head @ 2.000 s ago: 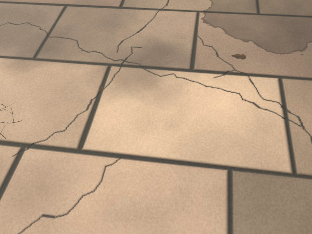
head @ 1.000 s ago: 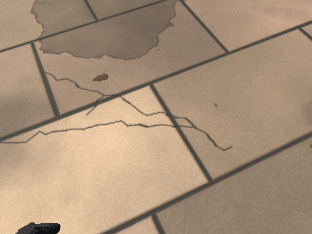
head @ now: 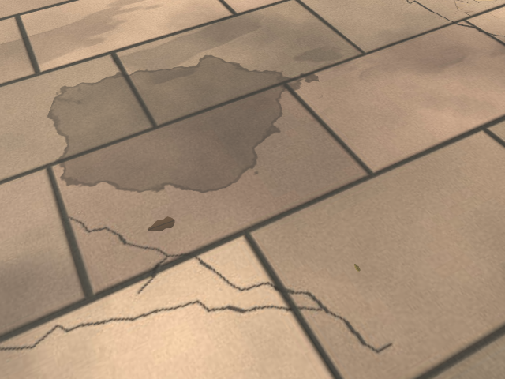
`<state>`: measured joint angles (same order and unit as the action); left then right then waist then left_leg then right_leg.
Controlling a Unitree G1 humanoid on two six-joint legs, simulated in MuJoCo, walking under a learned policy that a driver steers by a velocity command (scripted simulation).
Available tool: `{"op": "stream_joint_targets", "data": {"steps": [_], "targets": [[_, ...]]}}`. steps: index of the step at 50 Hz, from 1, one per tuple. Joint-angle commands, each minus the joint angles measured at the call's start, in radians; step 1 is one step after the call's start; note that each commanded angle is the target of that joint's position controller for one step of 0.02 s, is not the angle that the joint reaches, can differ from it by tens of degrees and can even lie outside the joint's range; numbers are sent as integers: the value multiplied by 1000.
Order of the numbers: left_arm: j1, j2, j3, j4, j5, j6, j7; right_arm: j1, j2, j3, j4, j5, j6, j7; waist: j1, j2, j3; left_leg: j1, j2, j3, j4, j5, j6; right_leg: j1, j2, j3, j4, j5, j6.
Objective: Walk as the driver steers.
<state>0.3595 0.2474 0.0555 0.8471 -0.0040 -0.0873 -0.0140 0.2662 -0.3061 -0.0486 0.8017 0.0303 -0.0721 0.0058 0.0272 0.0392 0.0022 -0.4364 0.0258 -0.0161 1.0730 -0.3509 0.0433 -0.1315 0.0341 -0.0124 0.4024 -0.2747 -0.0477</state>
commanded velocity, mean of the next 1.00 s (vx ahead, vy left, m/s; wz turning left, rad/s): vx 0.48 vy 0.00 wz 0.36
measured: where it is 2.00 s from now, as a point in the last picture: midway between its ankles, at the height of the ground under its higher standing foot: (195, 271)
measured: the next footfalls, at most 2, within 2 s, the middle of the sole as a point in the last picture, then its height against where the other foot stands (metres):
left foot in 0.32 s outside the picture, level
right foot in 0.82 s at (289, 328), level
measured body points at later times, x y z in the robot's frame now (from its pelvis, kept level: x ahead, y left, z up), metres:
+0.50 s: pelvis +0.27 +0.07 +0.00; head +0.30 +0.08 +0.44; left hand +0.36 +0.35 -0.12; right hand +0.40 -0.20 -0.12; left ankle +0.32 +0.14 -0.74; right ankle +0.27 -0.10 -0.66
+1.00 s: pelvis +0.56 +0.06 +0.00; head +0.59 +0.06 +0.45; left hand +0.56 +0.36 -0.10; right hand +0.77 -0.15 -0.11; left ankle +0.48 +0.18 -0.65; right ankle +0.62 -0.03 -0.74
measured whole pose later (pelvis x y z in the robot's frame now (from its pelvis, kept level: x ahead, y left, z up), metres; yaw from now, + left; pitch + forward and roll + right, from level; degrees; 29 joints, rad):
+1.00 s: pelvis +0.56 +0.06 +0.00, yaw +25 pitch +1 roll -1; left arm 0.22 0.26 0.05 0.75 0.01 -0.10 0.00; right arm 0.30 -0.32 -0.07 0.71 0.03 -0.02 0.00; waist 0.01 0.05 0.02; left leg -0.53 0.03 -0.07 1.16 -0.33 0.00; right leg -0.22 0.03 -0.05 0.39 -0.19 -0.02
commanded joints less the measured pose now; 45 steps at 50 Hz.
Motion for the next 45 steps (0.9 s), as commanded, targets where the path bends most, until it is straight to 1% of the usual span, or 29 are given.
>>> {"op": "stream_joint_targets", "data": {"steps": [1, 4, 6, 8, 10, 12, 13, 14, 15, 16, 17, 18, 19, 20, 21, 22, 23, 25, 27, 29, 32, 36, 39, 40, 41, 42, 43, 44, 45], "targets": [[27, 108, 13, -40, 1, -3, 3, -119, -51, -13, -102, -10, -26, 23, 19, -124, 63, -358, 84, -20, -44, 116, -5, 216, -261, 286, -244, 222, -162], [42, 140, 16, -25, -5, 7, 16, -210, -14, 2, -139, -17, -21, 31, 34, -99, 83, -316, 66, 25, -240, 225, -47, 150, -223, 176, -269, 326, -156], [57, 161, 18, -15, -3, 8, 25, -280, 3, 12, -164, -14, -24, 35, 52, -112, 97, -228, 41, 49, -393, 332, -58, 83, -201, 124, -290, 310, -144], [91, 175, 21, 4, -8, 7, 27, -327, -8, 12, -182, -9, -25, 38, 63, -122, 113, -165, 20, 55, -473, 398, -54, 61, -219, 118, -310, 280, -145], [83, 181, 24, 17, -15, 5, 27, -336, -28, 7, -191, -2, -24, 43, 46, -129, 125, -162, 23, 35, -520, 421, -24, 112, -253, 92, -310, 294, -130], [70, 182, 29, 25, -14, 8, 27, -331, -48, 1, -196, -3, -24, 50, 22, -122, 107, -145, 14, 33, -537, 385, 17, 185, -277, 56, -258, 418, -106], [60, 191, 33, 24, -8, 11, 28, -300, -64, -7, -191, -4, -22, 52, -2, -131, 71, -94, -10, 47, -530, 349, 39, 218, -279, 35, -200, 581, -92], [51, 203, 37, 22, 0, 18, 30, -235, -85, -19, -176, -5, -17, 50, -40, -145, 13, -8, -43, 69, -516, 309, 61, 244, -274, 10, -102, 772, -78], [40, 201, 37, 17, 7, 30, 35, -98, -115, -40, -137, -6, -10, 45, -111, -136, -73, 160, -85, 96, -516, 292, 88, 223, -244, -31, 81, 915, -54], [47, 192, 31, 1, 16, 36, 44, 47, -153, -61, -102, -3, -2, 36, -171, -102, -155, 406, -55, 28, -503, 289, 117, 63, -214, -59, 314, 832, -19], [161, 84, -5, -37, 25, 20, 32, 151, -259, -86, -94, -18, 0, 31, -127, 137, -308, 807, 204, -461, -545, 78, 292, -354, -73, -68, 747, 371, 50], [150, 76, -16, -18, 15, -15, 17, 160, -201, -70, -84, -6, 1, 33, -127, 184, -400, 874, 307, -844, -771, -119, 348, -522, 30, 90, 929, -252, 51], [34, 170, 9, -60, -26, -41, 6, 100, -152, -54, -92, -13, -3, 31, -134, 137, -237, 759, 282, -747, -809, -163, 288, -627, -30, 146, 990, -203, 29], [-49, 181, 7, -90, -37, -56, 6, 30, -136, -49, -107, -19, -6, 29, -111, 45, -127, 597, 248, -613, -824, -81, 256, -622, -77, 128, 942, -115, 11], [-89, 171, 8, -99, -18, -63, 14, -21, -121, -44, -117, -25, -10, 29, -75, -42, -52, 442, 209, -511, -844, 43, 243, -587, -110, 115, 860, -57, 10], [-76, 172, 15, -99, -1, -57, 21, -55, -107, -39, -128, -37, -15, 29, -33, -26, -36, 340, 176, -443, -858, 150, 234, -514, -142, 123, 791, -17, 13], [-61, 166, 16, -99, 9, -46, 23, -78, -96, -36, -138, -40, -16, 28, -8, -6, -30, 278, 149, -411, -878, 199, 235, -469, -152, 125, 758, -6, 22], [-53, 142, 13, -105, 20, -25, 26, -71, -95, -38, -136, -27, -19, 22, 9, 9, -18, 194, 127, -345, -904, 251, 247, -444, -155, 105, 686, 17, 52], [-133, 130, 9, -141, 27, -14, 32, -33, -119, -45, -124, -21, -21, 9, -11, 4, 19, 145, 109, -301, -922, 278, 249, -477, -148, 92, 562, 111, 86], [-227, 113, 3, -173, 28, -18, 32, 7, -135, -51, -113, -16, -16, -3, -44, -2, 35, 127, 75, -265, -914, 271, 217, -466, -125, 90, 391, 260, 101], [-341, 90, -8, -206, 16, -31, 20, 70, -149, -57, -94, -4, -3, -16, -92, 13, 25, 116, 51, -251, -885, 240, 177, -371, -68, 73, 200, 409, 110], [-412, 126, 2, -239, -1, -43, 3, 129, -136, -56, -75, 3, 16, -23, -106, 30, 18, 252, 89, -354, -785, 198, 162, -360, -44, 113, 86, 354, 99], [-344, 163, 20, -228, -5, -56, 0, 114, -137, -60, -82, -4, 32, -28, -55, 79, -8, 315, 105, -422, -675, 281, 137, -251, -34, 103, 34, 214, 55], [-249, 189, 35, -207, 0, -60, 6, 104, -110, -50, -89, -7, 33, -25, -5, 75, -63, 291, 61, -398, -579, 332, 109, -100, -49, 97, -5, 214, 20], [-101, 239, 51, -193, 17, -63, 16, 95, -52, -28, -109, -20, 29, -18, 63, 6, -202, 183, 7, -327, -330, 265, 75, 159, -196, 218, 32, 176, -49], [12, 321, 74, -164, 26, -47, 20, 231, 19, -5, -132, -1, 17, -16, 29, -273, -350, -175, -143, -170, 1, -140, -4, 533, -432, 626, 4, 36, -216], [27, 252, 63, -150, 1, -37, 11, 240, -66, -14, -128, 15, 14, -20, 38, -305, -331, -337, -71, -164, 173, -235, -18, 529, -486, 811, -64, -179, -235], [-22, 172, 42, -167, 1, -31, 13, 139, -141, -35, -129, 13, 19, -22, 65, -185, -188, -378, -28, -168, 226, -141, -27, 408, -431, 659, -88, -189, -182], [-75, 149, 32, -172, 8, -24, 14, 71, -142, -40, -143, 1, 24, -23, 55, -119, -99, -357, 5, -133, 216, -62, -36, 284, -380, 508, -103, -64, -145]]}}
